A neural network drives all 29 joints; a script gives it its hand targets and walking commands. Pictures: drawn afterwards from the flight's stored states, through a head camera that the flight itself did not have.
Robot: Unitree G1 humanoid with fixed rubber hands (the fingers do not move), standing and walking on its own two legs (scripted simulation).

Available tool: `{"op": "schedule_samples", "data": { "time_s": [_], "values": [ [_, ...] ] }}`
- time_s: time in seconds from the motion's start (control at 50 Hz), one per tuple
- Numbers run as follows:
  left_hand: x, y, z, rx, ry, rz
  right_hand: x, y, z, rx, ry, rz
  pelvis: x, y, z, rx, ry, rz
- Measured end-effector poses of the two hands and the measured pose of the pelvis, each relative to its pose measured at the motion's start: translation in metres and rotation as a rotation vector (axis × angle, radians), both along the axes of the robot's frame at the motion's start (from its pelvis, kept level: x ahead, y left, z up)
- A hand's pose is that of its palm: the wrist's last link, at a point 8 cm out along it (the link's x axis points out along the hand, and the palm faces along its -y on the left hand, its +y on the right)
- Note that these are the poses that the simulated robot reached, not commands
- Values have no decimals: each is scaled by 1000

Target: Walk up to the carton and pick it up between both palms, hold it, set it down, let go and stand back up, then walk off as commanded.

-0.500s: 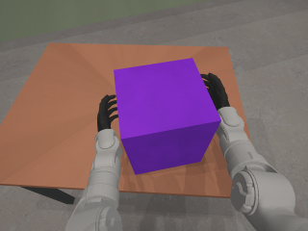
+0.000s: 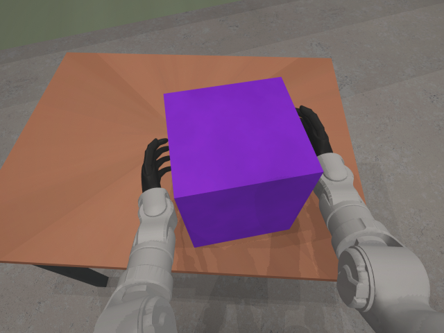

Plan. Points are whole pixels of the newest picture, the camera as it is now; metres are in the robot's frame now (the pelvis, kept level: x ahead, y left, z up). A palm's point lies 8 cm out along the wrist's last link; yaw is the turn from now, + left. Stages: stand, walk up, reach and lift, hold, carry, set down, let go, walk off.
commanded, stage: set down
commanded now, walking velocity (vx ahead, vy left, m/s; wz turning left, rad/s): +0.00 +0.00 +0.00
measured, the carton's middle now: (233, 169) +0.41 +0.03 +0.00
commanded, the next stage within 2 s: none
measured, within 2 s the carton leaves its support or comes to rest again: neither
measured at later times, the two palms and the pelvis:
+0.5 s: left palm (150, 193) +0.35 +0.19 -0.01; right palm (337, 152) +0.45 -0.16 +0.04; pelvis -0.01 -0.01 -0.01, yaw -1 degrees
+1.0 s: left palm (140, 216) +0.31 +0.19 +0.00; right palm (359, 188) +0.38 -0.19 +0.02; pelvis -0.05 -0.01 -0.01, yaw -1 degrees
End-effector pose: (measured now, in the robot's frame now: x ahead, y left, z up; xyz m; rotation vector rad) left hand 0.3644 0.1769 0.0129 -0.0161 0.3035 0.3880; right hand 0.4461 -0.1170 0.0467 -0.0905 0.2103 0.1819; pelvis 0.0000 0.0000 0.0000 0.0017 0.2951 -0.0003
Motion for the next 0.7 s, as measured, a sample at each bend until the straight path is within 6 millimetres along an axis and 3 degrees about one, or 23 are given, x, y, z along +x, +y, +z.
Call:
{"op": "schedule_samples", "data": {
  "time_s": [0.18, 0.28, 0.42, 0.7],
  "values": [
    [-4, 1, -27, -68, 68, 58, 7, 0, -12, -16, 42, 26, -2, 1, -6, -6, 86, -5],
    [-3, 7, -25, -63, 56, 64, 8, -4, -13, -10, 39, 23, -3, -1, -8, -6, 110, -8],
    [-8, 10, -22, -65, 40, 74, 4, -25, -9, -22, 31, 0, -9, -6, -9, -6, 106, -12],
    [-29, 11, -21, -76, 27, 72, -18, -58, -5, -43, 29, -27, -29, -12, -13, -1, 85, -17]
  ]
}}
